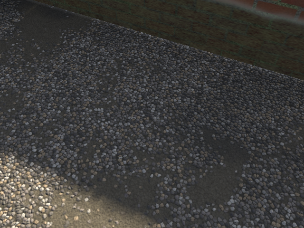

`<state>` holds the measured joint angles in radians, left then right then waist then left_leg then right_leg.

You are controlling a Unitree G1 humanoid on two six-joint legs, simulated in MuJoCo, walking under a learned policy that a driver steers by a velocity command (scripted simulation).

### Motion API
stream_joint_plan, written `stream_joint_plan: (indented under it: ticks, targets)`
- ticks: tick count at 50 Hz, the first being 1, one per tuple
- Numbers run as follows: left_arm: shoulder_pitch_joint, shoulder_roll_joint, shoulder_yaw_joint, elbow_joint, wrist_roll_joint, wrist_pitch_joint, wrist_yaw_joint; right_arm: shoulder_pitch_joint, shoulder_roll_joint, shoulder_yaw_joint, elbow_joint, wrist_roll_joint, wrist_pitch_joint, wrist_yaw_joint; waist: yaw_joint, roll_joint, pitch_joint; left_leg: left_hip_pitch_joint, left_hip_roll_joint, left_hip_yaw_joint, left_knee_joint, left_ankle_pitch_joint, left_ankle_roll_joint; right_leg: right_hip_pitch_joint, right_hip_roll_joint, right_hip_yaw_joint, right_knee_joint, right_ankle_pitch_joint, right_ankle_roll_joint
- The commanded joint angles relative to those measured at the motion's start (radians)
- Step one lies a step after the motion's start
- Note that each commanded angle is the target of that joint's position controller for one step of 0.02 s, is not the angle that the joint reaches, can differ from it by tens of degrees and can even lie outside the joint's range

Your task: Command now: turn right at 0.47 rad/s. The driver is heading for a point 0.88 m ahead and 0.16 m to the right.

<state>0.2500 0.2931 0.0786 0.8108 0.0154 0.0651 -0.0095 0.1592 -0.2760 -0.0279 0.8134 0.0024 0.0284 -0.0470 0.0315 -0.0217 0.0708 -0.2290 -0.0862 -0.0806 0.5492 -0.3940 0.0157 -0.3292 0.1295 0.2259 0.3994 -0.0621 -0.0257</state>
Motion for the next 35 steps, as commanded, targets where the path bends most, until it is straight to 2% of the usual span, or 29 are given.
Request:
stream_joint_plan:
  ticks: [1, 2, 3, 4, 5, 6, 7, 8, 12, 15, 20, 22, 23, 24, 25, 26, 27, 28, 29, 30, 31, 32, 33, 35]
  targets:
    - [-0.049, 0.107, 0.028, -0.086, -0.014, -0.006, 0.003, 0.158, -0.156, -0.038, -0.012, -0.014, -0.02, -0.025, -0.065, 0.0, -0.083, 0.22, 0.13, -0.124, -0.334, -0.012, 0.055, -0.146, -0.087, 0.194, -0.008, -0.442, 0.001]
    - [-0.022, 0.063, 0.023, -0.103, -0.028, -0.013, 0.007, 0.086, -0.253, -0.055, -0.053, -0.026, -0.02, -0.026, -0.041, 0.238, -0.087, 0.17, 0.407, -0.432, -0.429, -0.12, 0.147, -0.236, 0.072, -0.044, 0.281, -0.459, 0.033]
    - [-0.038, 0.145, 0.04, -0.081, 0.011, -0.016, 0.016, 0.011, -0.231, -0.052, -0.061, -0.042, -0.019, -0.018, -0.029, 0.144, -0.025, -0.02, 0.459, -0.396, -0.41, -0.018, 0.209, -0.214, 0.001, -0.094, 0.495, -0.452, 0.036]
    - [-0.016, 0.153, 0.045, -0.063, 0.015, -0.014, 0.01, -0.029, -0.154, -0.033, -0.075, -0.038, -0.025, -0.011, 0.008, 0.098, -0.018, -0.084, 0.405, -0.318, -0.376, 0.114, 0.208, -0.146, -0.022, -0.094, 0.611, -0.405, 0.028]
    - [0.023, 0.137, 0.044, -0.041, 0.018, -0.009, 0.004, -0.068, -0.106, -0.02, -0.082, -0.031, -0.029, -0.006, 0.036, 0.09, -0.01, -0.081, 0.337, -0.211, -0.349, 0.211, 0.181, -0.144, -0.026, -0.102, 0.695, -0.354, 0.026]
    - [0.047, 0.13, 0.043, -0.027, 0.02, 0.0, -0.002, -0.078, -0.093, -0.015, -0.091, -0.026, -0.033, -0.005, 0.043, 0.118, -0.023, -0.04, 0.295, -0.141, -0.326, 0.281, 0.162, -0.163, -0.029, -0.115, 0.757, -0.324, 0.029]
    - [0.056, 0.127, 0.041, -0.019, 0.019, 0.006, -0.009, -0.064, -0.091, -0.014, -0.098, -0.024, -0.034, -0.007, 0.031, 0.142, -0.029, 0.0, 0.279, -0.097, -0.302, 0.373, 0.163, -0.19, -0.034, -0.134, 0.798, -0.322, 0.038]
    - [0.04, 0.124, 0.038, -0.023, 0.016, 0.01, -0.014, -0.03, -0.095, -0.015, -0.093, -0.023, -0.034, -0.006, 0.012, 0.141, -0.033, 0.046, 0.279, -0.075, -0.282, 0.45, 0.169, -0.214, -0.042, -0.147, 0.797, -0.324, 0.049]
    - [-0.051, 0.097, 0.02, -0.061, 0.005, 0.02, -0.026, 0.115, -0.13, -0.03, -0.051, -0.022, -0.03, -0.006, -0.062, 0.157, -0.051, 0.238, 0.321, -0.059, -0.223, 0.612, 0.192, -0.27, -0.074, -0.173, 0.652, -0.363, 0.084]
    - [-0.082, 0.088, 0.012, -0.081, -0.004, 0.024, -0.032, 0.125, -0.149, -0.04, -0.045, -0.026, -0.029, 0.002, -0.072, 0.179, -0.064, 0.247, 0.345, -0.029, -0.202, 0.646, 0.198, -0.213, -0.094, -0.208, 0.549, -0.4, 0.082]
    - [-0.103, 0.071, 0.0, -0.112, -0.017, 0.019, -0.034, 0.097, -0.176, -0.055, -0.046, -0.03, -0.028, 0.021, -0.066, 0.207, -0.094, 0.158, 0.365, 0.039, -0.155, 0.666, 0.183, -0.036, -0.097, -0.286, 0.365, -0.425, 0.037]
    - [-0.1, 0.072, -0.003, -0.12, -0.017, 0.015, -0.037, 0.103, -0.194, -0.065, -0.045, -0.036, -0.028, 0.03, -0.065, 0.213, -0.116, 0.12, 0.379, 0.039, -0.174, 0.386, 0.163, 0.036, -0.091, -0.314, 0.263, -0.399, 0.006]
    - [-0.079, 0.068, -0.004, -0.115, -0.014, 0.012, -0.039, 0.088, -0.2, -0.069, -0.048, -0.035, -0.025, 0.033, -0.043, 0.195, -0.114, 0.061, 0.374, 0.053, -0.163, 0.208, 0.139, 0.118, -0.082, -0.33, 0.165, -0.356, -0.015]
    - [-0.016, 0.073, 0.0, -0.089, -0.008, 0.005, -0.037, 0.07, -0.187, -0.068, -0.052, -0.033, -0.021, 0.034, -0.006, 0.151, -0.113, -0.049, 0.351, 0.09, -0.098, 0.045, 0.102, 0.257, -0.058, -0.333, 0.054, -0.316, -0.036]
    - [0.083, 0.121, 0.014, -0.051, 0.001, -0.007, -0.027, 0.069, -0.134, -0.056, -0.059, -0.037, -0.017, 0.037, 0.031, -0.031, -0.117, -0.228, 0.277, 0.184, 0.12, -0.121, 0.049, 0.419, -0.144, -0.152, -0.069, -0.422, -0.071]
    - [0.162, 0.249, 0.038, -0.07, 0.009, -0.023, -0.021, 0.016, -0.028, -0.025, -0.127, -0.044, -0.015, 0.047, 0.056, -0.287, -0.098, -0.541, 0.12, 0.258, 0.454, -0.319, -0.01, 0.501, -0.48, 0.375, -0.183, -0.643, -0.174]
    - [0.175, 0.251, 0.04, -0.067, 0.016, -0.027, -0.011, -0.079, -0.095, -0.035, -0.158, -0.062, -0.02, 0.046, 0.104, -0.183, -0.003, -0.617, 0.104, 0.092, 0.502, -0.224, -0.001, 0.347, -0.528, 0.485, -0.281, -0.654, -0.268]
    - [0.127, 0.187, 0.02, -0.058, 0.017, -0.029, -0.002, -0.078, -0.131, -0.047, -0.149, -0.04, -0.027, 0.057, 0.052, -0.129, 0.078, -0.593, 0.152, 0.061, 0.508, -0.094, 0.008, 0.28, -0.477, 0.382, -0.288, -0.691, -0.26]
    - [0.068, 0.135, 0.001, -0.063, 0.008, -0.039, 0.003, -0.032, -0.142, -0.051, -0.117, -0.023, -0.041, 0.072, 0.005, -0.111, 0.104, -0.547, 0.168, 0.062, 0.471, 0.021, 0.006, 0.252, -0.404, 0.274, -0.302, -0.604, -0.219]
    - [0.036, 0.125, -0.003, -0.066, 0.004, -0.053, 0.007, 0.004, -0.14, -0.051, -0.088, -0.029, -0.049, 0.08, -0.021, -0.114, 0.093, -0.507, 0.173, 0.066, 0.444, 0.092, -0.002, 0.268, -0.347, 0.188, -0.303, -0.448, -0.188]
    - [0.037, 0.106, -0.009, -0.064, 0.002, -0.07, 0.01, 0.044, -0.137, -0.05, -0.055, -0.044, -0.05, 0.086, -0.028, -0.109, 0.066, -0.469, 0.171, 0.083, 0.452, 0.147, -0.008, 0.288, -0.309, 0.113, -0.293, -0.272, -0.172]
    - [0.056, 0.099, -0.013, -0.051, -0.002, -0.086, 0.005, 0.067, -0.127, -0.049, -0.037, -0.05, -0.049, 0.091, -0.035, -0.084, 0.029, -0.447, 0.165, 0.091, 0.462, 0.179, -0.011, 0.317, -0.296, 0.067, -0.273, -0.114, -0.165]
    - [0.083, 0.104, -0.011, -0.036, -0.006, -0.098, 0.001, 0.072, -0.115, -0.047, -0.03, -0.048, -0.046, 0.093, -0.036, -0.066, 0.007, -0.447, 0.161, 0.099, 0.466, 0.195, -0.013, 0.344, -0.291, 0.036, -0.253, 0.01, -0.161]
    - [0.139, 0.11, -0.01, -0.007, -0.01, -0.111, -0.004, 0.043, -0.1, -0.044, -0.031, -0.042, -0.041, 0.094, -0.022, -0.061, -0.004, -0.481, 0.161, 0.11, 0.463, 0.221, -0.018, 0.38, -0.287, 0.001, -0.235, 0.117, -0.157]
